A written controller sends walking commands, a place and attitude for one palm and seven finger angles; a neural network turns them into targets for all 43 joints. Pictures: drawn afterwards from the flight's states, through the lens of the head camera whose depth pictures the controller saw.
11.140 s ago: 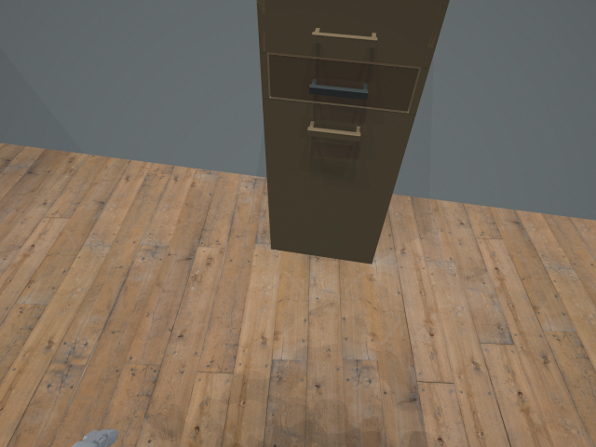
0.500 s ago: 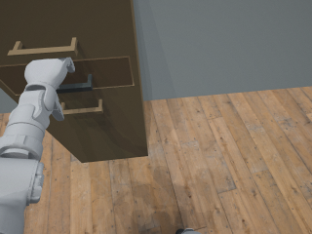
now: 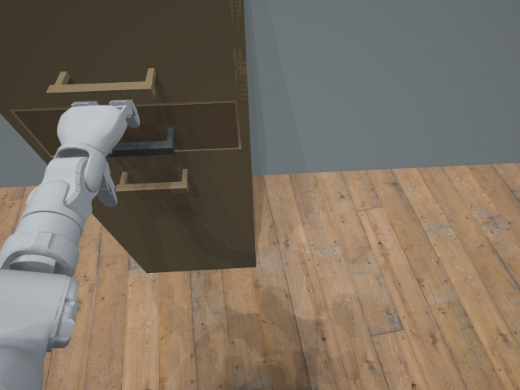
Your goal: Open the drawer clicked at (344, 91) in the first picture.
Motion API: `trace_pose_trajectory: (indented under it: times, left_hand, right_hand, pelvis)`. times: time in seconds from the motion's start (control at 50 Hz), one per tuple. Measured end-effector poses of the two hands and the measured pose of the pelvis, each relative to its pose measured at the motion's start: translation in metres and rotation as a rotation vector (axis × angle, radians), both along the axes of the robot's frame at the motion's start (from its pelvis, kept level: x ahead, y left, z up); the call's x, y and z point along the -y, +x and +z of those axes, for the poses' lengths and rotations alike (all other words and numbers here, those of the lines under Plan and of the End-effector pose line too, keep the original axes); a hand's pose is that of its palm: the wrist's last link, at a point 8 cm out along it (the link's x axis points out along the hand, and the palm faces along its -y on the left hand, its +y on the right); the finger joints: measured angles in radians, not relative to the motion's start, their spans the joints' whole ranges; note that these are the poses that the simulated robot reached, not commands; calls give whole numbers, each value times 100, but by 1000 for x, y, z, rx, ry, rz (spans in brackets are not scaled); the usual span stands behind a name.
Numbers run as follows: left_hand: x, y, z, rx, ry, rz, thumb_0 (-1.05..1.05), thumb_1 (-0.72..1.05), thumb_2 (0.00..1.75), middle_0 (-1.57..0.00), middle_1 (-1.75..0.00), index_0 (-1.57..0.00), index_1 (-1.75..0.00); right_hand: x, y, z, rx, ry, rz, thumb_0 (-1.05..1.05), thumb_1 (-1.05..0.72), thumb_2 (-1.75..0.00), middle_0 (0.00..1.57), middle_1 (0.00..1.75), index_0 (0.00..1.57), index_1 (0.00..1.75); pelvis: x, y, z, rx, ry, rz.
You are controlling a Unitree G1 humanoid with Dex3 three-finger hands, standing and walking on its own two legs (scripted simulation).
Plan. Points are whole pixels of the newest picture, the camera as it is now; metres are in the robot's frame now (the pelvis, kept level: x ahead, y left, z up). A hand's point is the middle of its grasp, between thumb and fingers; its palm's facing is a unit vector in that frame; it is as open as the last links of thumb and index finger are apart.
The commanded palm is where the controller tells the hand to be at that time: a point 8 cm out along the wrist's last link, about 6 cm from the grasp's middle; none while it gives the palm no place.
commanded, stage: move the hooked fingers above the handle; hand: left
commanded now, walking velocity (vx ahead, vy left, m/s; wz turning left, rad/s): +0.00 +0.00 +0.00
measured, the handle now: (134, 141) +0.54 +0.24 +0.02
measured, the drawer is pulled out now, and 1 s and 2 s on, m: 0.00 0.00 0.00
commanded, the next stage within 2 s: lower the fingers behind the handle in 0.14 s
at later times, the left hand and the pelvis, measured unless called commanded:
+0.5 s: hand (119, 154) +0.48 +0.24 +0.06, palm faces -0.07 -0.02 -1.00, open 13.8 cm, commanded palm +0.46 +0.25 +0.11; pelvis +0.00 +0.00 +0.00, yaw -1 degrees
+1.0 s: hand (126, 165) +0.48 +0.25 +0.02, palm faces -0.09 -0.02 -1.00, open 13.8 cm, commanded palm +0.47 +0.24 +0.08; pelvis +0.00 +0.00 -0.01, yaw -1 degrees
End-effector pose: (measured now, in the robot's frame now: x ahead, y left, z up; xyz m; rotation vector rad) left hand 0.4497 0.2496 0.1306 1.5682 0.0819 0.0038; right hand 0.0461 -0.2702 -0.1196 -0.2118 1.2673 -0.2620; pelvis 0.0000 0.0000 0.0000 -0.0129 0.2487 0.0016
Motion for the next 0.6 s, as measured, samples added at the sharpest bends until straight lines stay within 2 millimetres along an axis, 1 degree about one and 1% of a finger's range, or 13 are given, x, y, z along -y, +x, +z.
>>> trace_pose_trajectory:
  times: [0.08,0.14,0.2,0.3,0.44,0.52,0.6]
  left_hand:
    - [2,4,0,1,-1,-2,0,-49,30,-32,-120,-32,-120]
    - [2,7,-2,-8,5,6,0,-49,30,-32,-120,-32,-120]
    - [2,11,-3,-7,2,7,0,-49,30,-32,-120,-32,-120]
    - [2,15,-3,-8,-8,9,0,-49,30,-32,-120,-32,-120]
    - [4,13,-13,-24,-7,-7,0,-49,30,-32,-120,-32,-120]
    - [6,10,-20,-21,-14,-17,0,-49,30,-32,-120,-32,-120]
    - [6,9,-26,-12,-11,-10,0,-49,30,-32,-120,-32,-120]
  right_hand:
    - [0,5,1,17,-7,7,0,-90,-90,21,30,20,30]
    - [1,4,1,17,-10,4,0,-90,-90,21,30,20,30]
    - [2,-2,0,4,-13,-4,0,-90,-90,21,30,20,30]
    - [2,-18,-1,-41,-11,-25,0,-90,-90,21,30,20,30]
    - [2,-39,-3,-101,-4,-48,0,-90,-90,21,30,20,30]
    - [3,-44,-4,-117,-6,-54,0,-90,-90,21,30,20,30]
    - [5,-44,-5,-115,-8,-53,0,-90,-90,21,30,20,30]
  pelvis:
    - [0,-1,-1,-4,0,1]
    - [0,-1,-2,-10,0,0]
    - [0,0,-2,-16,0,-3]
    - [0,2,-2,-24,-1,-10]
    - [0,3,-3,-32,-2,-14]
    - [1,2,-4,-36,-1,-16]
    - [1,0,-5,-41,-1,-16]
